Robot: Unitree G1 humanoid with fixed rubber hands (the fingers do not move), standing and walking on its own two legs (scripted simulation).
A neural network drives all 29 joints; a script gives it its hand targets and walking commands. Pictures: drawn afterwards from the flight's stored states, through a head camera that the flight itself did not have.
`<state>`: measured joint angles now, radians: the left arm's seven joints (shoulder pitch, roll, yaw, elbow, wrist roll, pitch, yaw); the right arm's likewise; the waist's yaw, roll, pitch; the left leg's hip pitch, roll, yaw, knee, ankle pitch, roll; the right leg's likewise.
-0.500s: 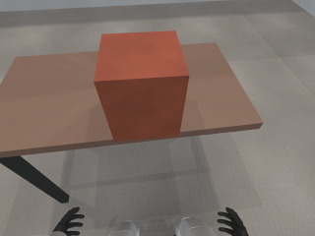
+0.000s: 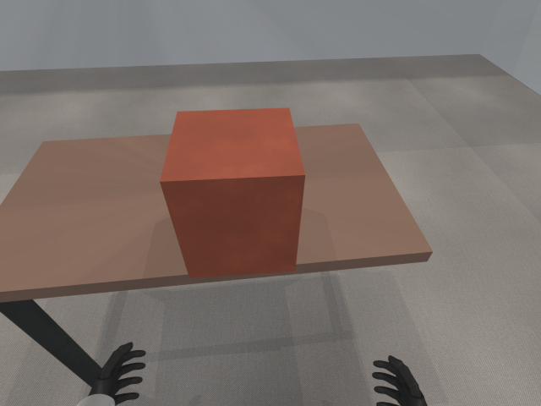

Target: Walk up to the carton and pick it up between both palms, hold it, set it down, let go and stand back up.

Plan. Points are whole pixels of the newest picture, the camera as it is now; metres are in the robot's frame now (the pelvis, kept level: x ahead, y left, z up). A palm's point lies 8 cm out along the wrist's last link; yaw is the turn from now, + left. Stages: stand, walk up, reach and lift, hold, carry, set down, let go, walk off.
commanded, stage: reach and lift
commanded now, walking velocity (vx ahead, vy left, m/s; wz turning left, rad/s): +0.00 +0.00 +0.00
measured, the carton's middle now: (238, 194) +0.48 +0.05 +0.05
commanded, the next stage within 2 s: none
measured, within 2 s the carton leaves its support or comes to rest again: neither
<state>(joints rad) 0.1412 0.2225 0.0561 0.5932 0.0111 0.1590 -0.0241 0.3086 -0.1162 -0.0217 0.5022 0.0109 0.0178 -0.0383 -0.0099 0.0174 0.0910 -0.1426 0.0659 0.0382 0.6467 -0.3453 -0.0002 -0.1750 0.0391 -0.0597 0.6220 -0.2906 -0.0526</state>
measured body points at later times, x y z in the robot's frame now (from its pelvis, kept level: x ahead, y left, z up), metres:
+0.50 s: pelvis +0.06 +0.03 +0.02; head +0.07 +0.04 +0.47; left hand +0.24 +0.27 -0.04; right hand +0.20 -0.18 -0.04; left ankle +0.02 +0.14 -0.72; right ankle +0.04 -0.08 -0.72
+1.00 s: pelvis +0.05 +0.06 +0.02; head +0.03 +0.07 +0.47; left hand +0.27 +0.25 +0.01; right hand +0.26 -0.17 +0.00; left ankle +0.02 +0.14 -0.72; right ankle +0.04 -0.08 -0.72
